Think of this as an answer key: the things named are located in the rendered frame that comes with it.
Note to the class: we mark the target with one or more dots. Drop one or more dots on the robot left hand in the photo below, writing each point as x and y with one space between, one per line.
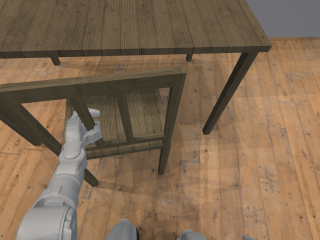
75 129

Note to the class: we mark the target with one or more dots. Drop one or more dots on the left robot thigh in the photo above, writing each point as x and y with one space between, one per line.
123 231

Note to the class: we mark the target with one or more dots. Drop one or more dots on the table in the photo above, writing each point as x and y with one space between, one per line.
93 28

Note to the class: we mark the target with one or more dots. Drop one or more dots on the robot right shin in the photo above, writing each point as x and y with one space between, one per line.
187 230

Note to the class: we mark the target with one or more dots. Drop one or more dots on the left robot forearm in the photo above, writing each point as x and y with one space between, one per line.
66 182

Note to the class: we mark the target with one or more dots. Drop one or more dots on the chair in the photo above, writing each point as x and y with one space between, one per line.
132 117

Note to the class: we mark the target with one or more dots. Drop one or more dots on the left robot upper arm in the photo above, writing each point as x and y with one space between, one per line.
50 223

